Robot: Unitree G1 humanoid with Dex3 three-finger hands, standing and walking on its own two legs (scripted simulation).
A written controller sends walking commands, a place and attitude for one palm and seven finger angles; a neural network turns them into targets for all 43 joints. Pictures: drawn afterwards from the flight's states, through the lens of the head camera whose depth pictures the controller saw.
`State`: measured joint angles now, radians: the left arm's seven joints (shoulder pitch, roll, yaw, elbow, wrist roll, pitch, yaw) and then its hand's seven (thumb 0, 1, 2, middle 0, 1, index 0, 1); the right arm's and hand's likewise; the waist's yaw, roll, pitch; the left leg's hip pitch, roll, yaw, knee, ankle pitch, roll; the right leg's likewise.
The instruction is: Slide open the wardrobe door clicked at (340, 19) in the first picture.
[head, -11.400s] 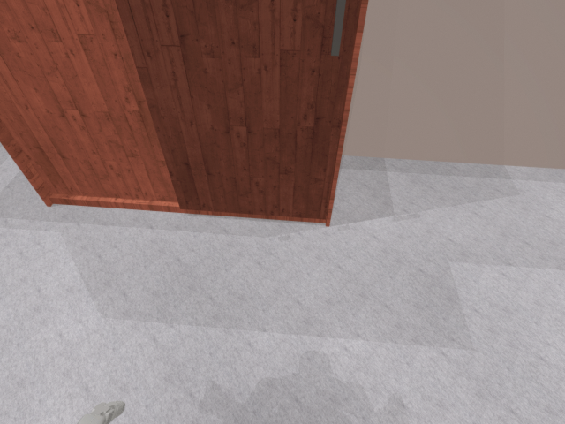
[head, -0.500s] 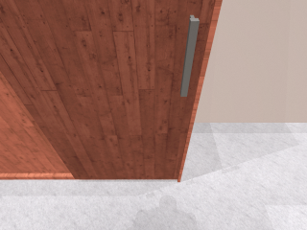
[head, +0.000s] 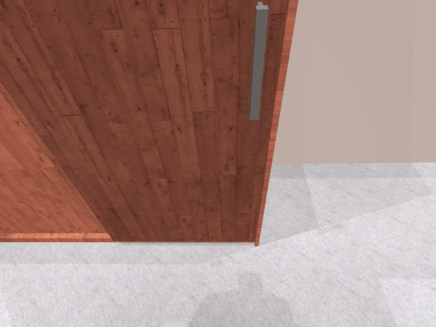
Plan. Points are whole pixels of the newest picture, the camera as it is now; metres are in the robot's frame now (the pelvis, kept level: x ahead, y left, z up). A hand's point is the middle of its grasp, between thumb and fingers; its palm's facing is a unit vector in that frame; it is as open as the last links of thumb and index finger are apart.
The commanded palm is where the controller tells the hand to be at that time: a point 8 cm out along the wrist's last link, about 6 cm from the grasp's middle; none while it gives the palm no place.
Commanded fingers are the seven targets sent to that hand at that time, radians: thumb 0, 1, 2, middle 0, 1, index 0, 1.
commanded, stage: look again from close up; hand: right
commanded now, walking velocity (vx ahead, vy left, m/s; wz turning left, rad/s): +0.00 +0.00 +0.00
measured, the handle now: (256, 66) +0.61 -0.05 +0.19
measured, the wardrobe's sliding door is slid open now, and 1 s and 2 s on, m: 0.00 0.00 0.00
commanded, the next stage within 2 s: shuffle to correct the standing spot in 0.44 s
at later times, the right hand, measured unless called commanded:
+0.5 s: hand out of the picture +0.00 -0.21 -0.16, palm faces -0.07 +0.96 -0.27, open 7.4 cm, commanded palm none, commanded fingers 0.00 -0.90 -0.90 0.20 0.30 0.20 0.30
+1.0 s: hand out of the picture -0.01 -0.11 -0.17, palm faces +0.01 +0.99 -0.13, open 7.3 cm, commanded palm none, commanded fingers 0.00 -0.90 -0.90 0.20 0.30 0.20 0.30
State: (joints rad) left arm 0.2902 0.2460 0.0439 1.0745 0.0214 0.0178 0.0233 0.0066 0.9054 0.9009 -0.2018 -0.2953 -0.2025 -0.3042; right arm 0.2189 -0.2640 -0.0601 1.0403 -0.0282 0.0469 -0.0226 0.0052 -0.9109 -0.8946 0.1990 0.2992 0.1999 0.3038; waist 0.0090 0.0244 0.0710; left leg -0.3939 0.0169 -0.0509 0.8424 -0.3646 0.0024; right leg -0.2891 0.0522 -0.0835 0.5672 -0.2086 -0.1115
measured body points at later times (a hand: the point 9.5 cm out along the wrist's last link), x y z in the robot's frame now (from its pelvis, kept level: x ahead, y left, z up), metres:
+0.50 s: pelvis -0.01 +0.00 +0.01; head +0.00 +0.00 +0.46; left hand +0.00 +0.26 -0.14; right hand +0.01 -0.26 -0.14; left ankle -0.06 +0.12 -0.73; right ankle +0.07 -0.04 -0.73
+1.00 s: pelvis +0.06 +0.04 +0.00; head +0.08 +0.04 +0.45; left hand +0.02 +0.25 -0.16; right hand -0.01 -0.16 -0.16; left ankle -0.06 +0.12 -0.73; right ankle +0.07 -0.04 -0.73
